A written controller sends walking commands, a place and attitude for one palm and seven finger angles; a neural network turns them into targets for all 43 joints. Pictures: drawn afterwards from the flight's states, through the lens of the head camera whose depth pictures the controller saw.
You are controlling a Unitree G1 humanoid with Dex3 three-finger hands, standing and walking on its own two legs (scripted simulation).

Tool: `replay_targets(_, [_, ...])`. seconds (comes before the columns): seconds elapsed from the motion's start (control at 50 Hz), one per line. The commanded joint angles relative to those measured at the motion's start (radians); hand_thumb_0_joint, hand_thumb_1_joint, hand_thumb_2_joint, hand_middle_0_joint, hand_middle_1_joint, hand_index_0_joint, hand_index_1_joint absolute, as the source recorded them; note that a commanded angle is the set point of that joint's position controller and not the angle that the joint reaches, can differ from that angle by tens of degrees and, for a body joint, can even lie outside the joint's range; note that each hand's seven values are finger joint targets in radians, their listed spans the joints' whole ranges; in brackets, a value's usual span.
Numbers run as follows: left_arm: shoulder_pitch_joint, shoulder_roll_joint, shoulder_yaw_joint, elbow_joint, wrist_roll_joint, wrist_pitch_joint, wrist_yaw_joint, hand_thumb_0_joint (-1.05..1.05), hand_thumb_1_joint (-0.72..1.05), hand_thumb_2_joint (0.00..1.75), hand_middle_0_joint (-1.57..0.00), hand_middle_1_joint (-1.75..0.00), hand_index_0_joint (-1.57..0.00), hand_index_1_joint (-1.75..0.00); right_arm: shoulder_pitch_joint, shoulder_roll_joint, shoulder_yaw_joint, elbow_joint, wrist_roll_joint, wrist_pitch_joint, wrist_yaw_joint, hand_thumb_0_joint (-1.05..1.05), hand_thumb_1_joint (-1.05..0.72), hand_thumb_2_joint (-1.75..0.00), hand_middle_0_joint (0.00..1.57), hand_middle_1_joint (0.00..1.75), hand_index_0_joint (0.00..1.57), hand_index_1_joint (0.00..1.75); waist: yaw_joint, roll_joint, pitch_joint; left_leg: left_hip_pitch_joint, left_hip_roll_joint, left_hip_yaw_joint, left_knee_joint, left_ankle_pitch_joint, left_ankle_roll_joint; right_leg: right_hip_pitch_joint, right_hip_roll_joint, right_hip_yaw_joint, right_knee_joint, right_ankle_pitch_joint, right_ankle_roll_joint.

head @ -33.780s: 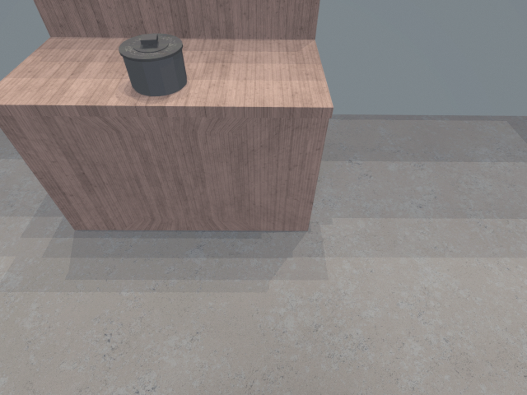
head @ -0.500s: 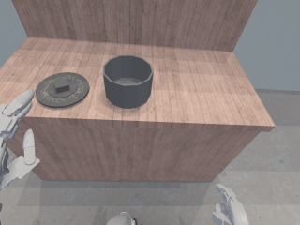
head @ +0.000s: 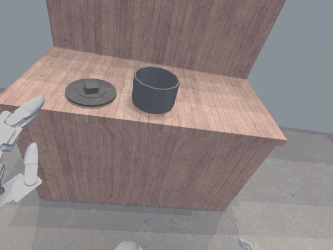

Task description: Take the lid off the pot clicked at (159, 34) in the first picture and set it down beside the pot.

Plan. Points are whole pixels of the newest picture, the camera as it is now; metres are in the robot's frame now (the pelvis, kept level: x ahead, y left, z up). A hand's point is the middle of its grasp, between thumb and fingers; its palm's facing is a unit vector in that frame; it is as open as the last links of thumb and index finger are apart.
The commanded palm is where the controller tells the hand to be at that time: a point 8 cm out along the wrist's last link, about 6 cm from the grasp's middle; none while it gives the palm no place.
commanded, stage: stop stepping back and stand still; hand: left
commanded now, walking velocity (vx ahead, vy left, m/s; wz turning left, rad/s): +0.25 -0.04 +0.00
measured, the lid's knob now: (91, 86) +0.70 +0.34 +0.01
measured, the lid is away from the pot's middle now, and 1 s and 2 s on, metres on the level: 0.25 0.25 0.25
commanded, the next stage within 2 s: none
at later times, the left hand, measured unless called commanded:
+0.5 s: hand out of the picture +0.11 +0.32 +0.22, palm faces +0.24 -0.82 -0.51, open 7.4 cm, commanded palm +0.05 +0.36 +0.22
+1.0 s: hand out of the picture +0.04 +0.23 -0.16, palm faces -0.03 -1.00 -0.09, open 7.2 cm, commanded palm none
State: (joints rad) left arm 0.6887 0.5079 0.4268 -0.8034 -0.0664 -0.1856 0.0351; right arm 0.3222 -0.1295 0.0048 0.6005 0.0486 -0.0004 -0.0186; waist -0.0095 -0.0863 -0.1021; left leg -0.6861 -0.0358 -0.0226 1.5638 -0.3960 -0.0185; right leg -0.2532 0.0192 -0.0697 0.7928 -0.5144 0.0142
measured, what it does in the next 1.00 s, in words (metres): steps on the spot: left foot, then right foot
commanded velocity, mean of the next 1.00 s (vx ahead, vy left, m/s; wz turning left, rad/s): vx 0.13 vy -0.10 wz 0.00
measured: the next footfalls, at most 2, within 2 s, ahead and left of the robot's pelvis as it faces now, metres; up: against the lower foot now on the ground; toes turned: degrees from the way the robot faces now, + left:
left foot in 0.08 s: -0.04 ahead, +0.12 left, +0.00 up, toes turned +0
right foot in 0.58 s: -0.14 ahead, +0.00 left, +0.00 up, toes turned -10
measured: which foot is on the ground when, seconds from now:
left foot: up 0.00-0.06, down 0.08-0.60, up 0.62-0.78, down 0.80-1.00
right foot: down 0.00-0.10, up 0.12-0.56, down 0.58-0.84, up 0.86-1.00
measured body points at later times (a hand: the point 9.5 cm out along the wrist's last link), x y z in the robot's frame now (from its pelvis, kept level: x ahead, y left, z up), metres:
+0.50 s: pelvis -0.10 +0.09 +0.03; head -0.08 +0.13 +0.48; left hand +0.09 +0.36 +0.25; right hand +0.03 -0.14 -0.04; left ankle -0.08 +0.13 -0.70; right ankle -0.17 -0.01 -0.67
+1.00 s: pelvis -0.06 +0.08 +0.00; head -0.01 +0.10 +0.45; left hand +0.04 +0.28 -0.15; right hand -0.10 -0.17 -0.13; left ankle -0.15 +0.21 -0.70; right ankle -0.09 -0.05 -0.68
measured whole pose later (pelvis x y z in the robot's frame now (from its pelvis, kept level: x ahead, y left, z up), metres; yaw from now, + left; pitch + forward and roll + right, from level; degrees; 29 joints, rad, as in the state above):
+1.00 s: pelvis -0.06 +0.08 +0.00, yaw +2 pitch +5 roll +0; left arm 0.23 0.15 0.01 0.73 0.02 0.05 -0.03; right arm 0.46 -0.17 -0.02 0.88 -0.05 0.01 -0.03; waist -0.06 -0.04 0.02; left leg -0.36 0.04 -0.01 0.84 -0.57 -0.03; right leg -0.52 0.00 0.00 1.01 -0.57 0.01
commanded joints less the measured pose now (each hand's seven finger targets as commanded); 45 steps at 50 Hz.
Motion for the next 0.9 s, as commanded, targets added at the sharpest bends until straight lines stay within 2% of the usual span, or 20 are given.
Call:
replay_targets(0.0, [-0.304, 0.089, 0.055, -0.102, 0.021, -0.071, 0.06, 0.0, 0.9, 0.9, -0.2, -0.3, -0.2, -0.3, -0.251, -0.14, -0.014, -0.226, -0.015, -0.103, -0.033, 0.0, -0.9, -0.9, 0.2, 0.3, 0.2, 0.3, -0.039, 0.202, 0.333, 0.08, 0.142, -0.116, -0.666, -0.087, 0.046, -0.258, -0.3, 0.217, -0.195, 0.439, -0.173])
replay_targets(0.04, [-0.343, 0.092, 0.068, 0.002, 0.038, -0.099, 0.083, 0.0, 0.9, 0.9, -0.2, -0.3, -0.2, -0.3, -0.153, -0.148, -0.029, -0.158, -0.013, -0.165, -0.029, 0.0, -0.9, -0.9, 0.2, 0.3, 0.2, 0.3, -0.044, 0.239, 0.224, 0.261, 0.1, -0.008, -1.261, 0.245, 0.045, -0.09, -0.163, 0.072, 0.04, 0.529, -0.103])
replay_targets(0.06, [-0.346, 0.102, 0.09, -0.011, 0.045, -0.111, 0.1, 0.0, 0.9, 0.9, -0.2, -0.3, -0.2, -0.3, -0.147, -0.14, -0.045, -0.169, -0.019, -0.19, -0.027, 0.0, -0.9, -0.9, 0.2, 0.3, 0.2, 0.3, -0.015, 0.378, 0.151, 0.419, 0.102, 0.049, -1.37, 0.514, 0.036, -0.09, -0.032, 0.042, 0.153, 0.35, -0.08])
replay_targets(0.1, [-0.324, 0.136, 0.127, -0.091, 0.04, -0.14, 0.107, 0.0, 0.9, 0.9, -0.2, -0.3, -0.2, -0.3, -0.154, -0.134, -0.053, -0.204, -0.024, -0.211, -0.017, 0.0, -0.9, -0.9, 0.2, 0.3, 0.2, 0.3, -0.019, 0.43, 0.008, 0.68, 0.244, -0.088, -1.159, 0.851, 0.089, -0.347, 0.041, 0.011, 0.369, -0.028, -0.039])
replay_targets(0.12, [-0.294, 0.148, 0.121, -0.115, 0.033, -0.151, 0.094, 0.0, 0.9, 0.9, -0.2, -0.3, -0.2, -0.3, -0.156, -0.153, -0.056, -0.17, -0.066, -0.197, -0.006, 0.0, -0.9, -0.9, 0.2, 0.3, 0.2, 0.3, -0.059, 0.509, -0.084, 0.616, 0.219, -0.197, -1.049, 0.773, 0.066, -0.331, 0.04, 0.038, 0.413, -0.087, -0.031])
replay_targets(0.14, [-0.266, 0.124, 0.11, -0.132, 0.021, -0.142, 0.081, 0.0, 0.9, 0.9, -0.2, -0.3, -0.2, -0.3, -0.198, -0.144, -0.055, -0.189, -0.067, -0.196, 0.008, 0.0, -0.9, -0.9, 0.2, 0.3, 0.2, 0.3, -0.058, 0.441, 0.04, 0.437, 0.267, -0.359, -1.126, 0.638, 0.065, -0.307, 0.028, 0.088, 0.455, -0.039, -0.022])
replay_targets(0.18, [-0.19, 0.063, 0.063, -0.149, 0.021, -0.14, 0.069, 0.0, 0.9, 0.9, -0.2, -0.3, -0.2, -0.3, -0.157, -0.167, -0.07, -0.176, -0.035, -0.184, 0.047, 0.0, -0.9, -0.9, 0.2, 0.3, 0.2, 0.3, -0.04, 0.132, 0.05, 0.354, 0.294, -0.295, -1.114, 0.453, 0.154, -0.236, 0.018, 0.101, 0.456, 0.115, -0.026])
replay_targets(0.2, [-0.097, 0.071, 0.074, -0.154, 0.015, -0.131, 0.075, 0.0, 0.9, 0.9, -0.2, -0.3, -0.2, -0.3, -0.155, -0.172, -0.075, -0.201, -0.019, -0.177, 0.055, 0.0, -0.9, -0.9, 0.2, 0.3, 0.2, 0.3, -0.025, 0.082, 0.011, 0.432, 0.283, -0.26, -1.097, 0.482, 0.148, -0.262, 0.033, 0.061, 0.381, 0.115, -0.037])
replay_targets(0.32, [0.014, 0.13, 0.167, -0.154, -0.009, -0.102, 0.074, 0.0, 0.9, 0.9, -0.2, -0.3, -0.2, -0.3, -0.161, -0.163, -0.05, -0.208, -0.042, -0.123, 0.017, 0.0, -0.9, -0.9, 0.2, 0.3, 0.2, 0.3, -0.037, 0.333, 0.026, 0.462, 0.276, -0.253, -1.118, 0.257, 0.023, -0.228, 0.044, -0.025, 0.028, 0.143, -0.065])
replay_targets(0.4, [-0.116, 0.146, 0.17, -0.106, -0.007, -0.082, 0.075, 0.0, 0.9, 0.9, -0.2, -0.3, -0.2, -0.3, -0.153, -0.164, -0.051, -0.186, -0.056, -0.137, -0.026, 0.0, -0.9, -0.9, 0.2, 0.3, 0.2, 0.3, -0.045, 0.319, 0.049, 0.415, 0.254, -0.213, -1.195, 0.12, -0.062, -0.118, 0.077, -0.088, -0.085, 0.086, -0.073])
replay_targets(0.48, [-0.108, 0.115, 0.137, -0.037, -0.017, -0.06, 0.07, 0.0, 0.9, 0.9, -0.2, -0.3, -0.2, -0.3, -0.161, -0.178, -0.054, -0.175, -0.057, -0.138, -0.038, 0.0, -0.9, -0.9, 0.2, 0.3, 0.2, 0.3, -0.04, 0.239, 0.033, 0.376, 0.24, -0.203, -1.172, 0.091, -0.053, 0.026, 0.078, -0.09, -0.254, 0.047, -0.089])
replay_targets(0.56, [-0.038, 0.107, 0.112, -0.051, -0.013, -0.053, 0.065, 0.0, 0.9, 0.9, -0.2, -0.3, -0.2, -0.3, -0.182, -0.177, -0.05, -0.182, -0.035, -0.12, -0.023, 0.0, -0.9, -0.9, 0.2, 0.3, 0.2, 0.3, -0.023, 0.067, -0.028, 0.264, 0.13, -0.066, -0.859, -0.034, -0.008, 0.174, -0.048, 0.022, -0.411, 0.218, -0.149])
replay_targets(0.58, [-0.214, -0.203, -0.263, 0.73, 0.149, 0.12, -0.005, 0.0, 0.9, 0.9, -0.2, -0.3, -0.2, -0.3, -0.092, -0.273, -0.078, -0.049, -0.032, -0.098, 0.019, 0.0, -0.9, -0.9, 0.2, 0.3, 0.2, 0.3, -0.08, 0.043, 0.036, 0.124, 0.134, -0.055, -0.574, -0.044, 0.055, 0.073, -0.301, 0.097, -0.291, 0.568, -0.173])
replay_targets(0.64, [-0.356, -0.188, -0.297, 0.807, 0.156, 0.191, 0.006, 0.0, 0.9, 0.9, -0.2, -0.3, -0.2, -0.3, -0.018, -0.222, -0.092, -0.06, -0.061, -0.017, 0.022, 0.0, -0.9, -0.9, 0.2, 0.3, 0.2, 0.3, -0.074, -0.102, 0.027, 0.135, 0.109, -0.031, -0.319, -0.22, 0.069, -0.15, -0.314, 0.179, -0.234, 0.16, -0.268])
replay_targets(0.74, [-0.484, -0.154, -0.336, 1.074, 0.144, 0.19, -0.02, 0.0, 0.9, 0.9, -0.2, -0.3, -0.2, -0.3, -0.029, -0.181, -0.082, -0.039, -0.092, 0.008, 0.026, 0.0, -0.9, -0.9, 0.2, 0.3, 0.2, 0.3, -0.076, 0.028, 0.199, 0.249, 0.071, 0.067, -0.705, -0.152, 0.057, -0.257, -0.301, 0.187, -0.119, 0.125, -0.181])
replay_targets(0.76, [-0.505, -0.165, -0.344, 1.123, 0.134, 0.195, -0.031, 0.0, 0.9, 0.9, -0.2, -0.3, -0.2, -0.3, 0.028, -0.198, -0.088, -0.004, -0.097, 0.007, 0.023, 0.0, -0.9, -0.9, 0.2, 0.3, 0.2, 0.3, -0.094, 0.123, 0.248, 0.294, 0.104, -0.024, -0.888, -0.069, 0.095, -0.349, -0.212, 0.116, 0.025, 0.076, -0.13])
replay_targets(0.78, [-0.507, -0.228, -0.358, 1.154, 0.125, 0.197, -0.046, 0.0, 0.9, 0.9, -0.2, -0.3, -0.2, -0.3, 0.077, -0.253, -0.098, 0.026, -0.109, -0.003, 0.018, 0.0, -0.9, -0.9, 0.2, 0.3, 0.2, 0.3, -0.086, 0.377, 0.252, 0.332, 0.225, -0.314, -1.055, 0.01, 0.171, -0.436, -0.039, -0.04, 0.279, 0.052, -0.048])
replay_targets(0.8, [-0.597, -0.246, -0.376, 1.163, 0.115, 0.193, -0.051, 0.0, 0.9, 0.9, -0.2, -0.3, -0.2, -0.3, 0.122, -0.287, -0.105, 0.057, -0.115, -0.017, 0.004, 0.0, -0.9, -0.9, 0.2, 0.3, 0.2, 0.3, -0.092, 0.452, 0.283, 0.386, 0.34, -0.614, -1.197, 0.201, 0.254, -0.573, 0.012, 0.005, 0.446, -0.148, -0.017])
replay_targets(0.84, [-0.673, -0.212, -0.365, 1.231, 0.087, 0.184, -0.035, 0.0, 0.9, 0.9, -0.2, -0.3, -0.2, -0.3, 0.104, -0.328, -0.109, 0.098, -0.106, -0.029, -0.031, 0.0, -0.9, -0.9, 0.2, 0.3, 0.2, 0.3, -0.081, 0.272, 0.221, 0.419, 0.412, -0.674, -1.147, 0.528, 0.297, -0.603, -0.051, 0.148, 0.567, -0.128, -0.008])
replay_targets(0.88, [-0.62, -0.211, -0.374, 1.304, 0.087, 0.186, -0.042, 0.0, 0.9, 0.9, -0.2, -0.3, -0.2, -0.3, 0.048, -0.322, -0.101, 0.106, -0.101, -0.044, -0.038, 0.0, -0.9, -0.9, 0.2, 0.3, 0.2, 0.3, -0.028, 0.282, 0.157, 0.396, 0.387, -0.547, -1.104, 0.457, 0.258, -0.522, -0.077, 0.173, 0.504, -0.119, -0.003])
